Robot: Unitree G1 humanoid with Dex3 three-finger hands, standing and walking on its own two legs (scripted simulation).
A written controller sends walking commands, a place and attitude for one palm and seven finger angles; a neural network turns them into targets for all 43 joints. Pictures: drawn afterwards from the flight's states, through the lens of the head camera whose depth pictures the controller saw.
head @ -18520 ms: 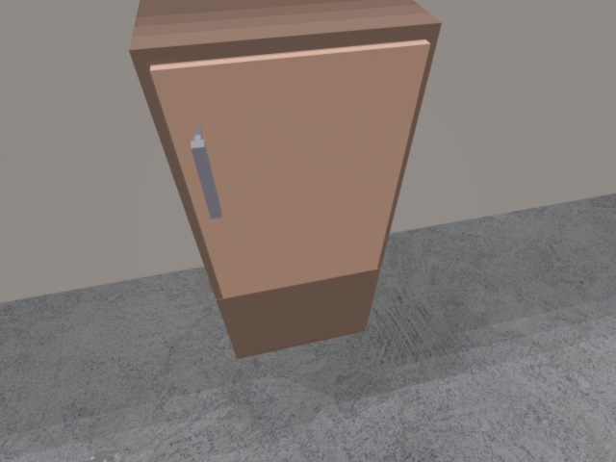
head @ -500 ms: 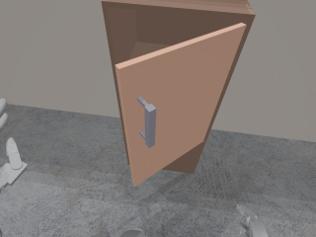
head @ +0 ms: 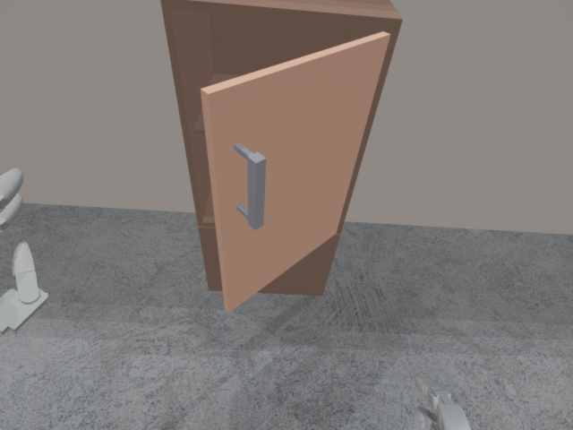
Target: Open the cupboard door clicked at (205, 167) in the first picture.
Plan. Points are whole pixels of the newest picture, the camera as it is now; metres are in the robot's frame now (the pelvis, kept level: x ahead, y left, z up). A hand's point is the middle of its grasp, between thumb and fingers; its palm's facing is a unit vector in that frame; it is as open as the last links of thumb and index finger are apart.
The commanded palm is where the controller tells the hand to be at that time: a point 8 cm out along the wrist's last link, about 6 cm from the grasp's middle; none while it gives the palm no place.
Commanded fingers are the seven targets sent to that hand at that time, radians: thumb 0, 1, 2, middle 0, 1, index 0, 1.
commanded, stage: stop stepping back and stand still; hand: left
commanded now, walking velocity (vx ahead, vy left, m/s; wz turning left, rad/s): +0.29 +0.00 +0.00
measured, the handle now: (248, 187) +0.47 +0.11 +0.08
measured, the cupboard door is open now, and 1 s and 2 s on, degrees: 44 44 44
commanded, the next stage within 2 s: let the arm hang, fingers relaxed in 0.64 s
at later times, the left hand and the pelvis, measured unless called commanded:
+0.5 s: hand out of the picture +0.12 +0.30 +0.17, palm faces +0.52 -0.78 -0.35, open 7.4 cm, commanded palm +0.05 +0.33 +0.19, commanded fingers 0.00 0.90 0.90 -0.20 -0.30 -0.20 -0.30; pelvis -0.08 +0.03 +0.00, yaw +2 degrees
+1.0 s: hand out of the picture +0.00 +0.19 -0.16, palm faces +0.10 -0.98 -0.16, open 7.4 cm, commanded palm none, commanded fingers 0.00 0.90 0.90 -0.20 -0.30 -0.20 -0.30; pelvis -0.07 +0.02 +0.00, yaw +7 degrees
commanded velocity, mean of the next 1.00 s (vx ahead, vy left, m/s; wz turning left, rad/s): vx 0.10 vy -0.03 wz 0.00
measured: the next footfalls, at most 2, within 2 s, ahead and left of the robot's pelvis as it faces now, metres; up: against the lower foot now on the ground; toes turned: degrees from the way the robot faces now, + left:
left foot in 0.46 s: -0.03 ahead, +0.16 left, +0.00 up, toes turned +5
left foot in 0.98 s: -0.03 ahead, +0.14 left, +0.00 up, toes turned +8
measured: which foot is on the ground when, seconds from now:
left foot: down 0.00-0.20, up 0.22-0.44, down 0.46-0.72, up 0.74-0.96, down 0.98-1.00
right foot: down 0.00-1.00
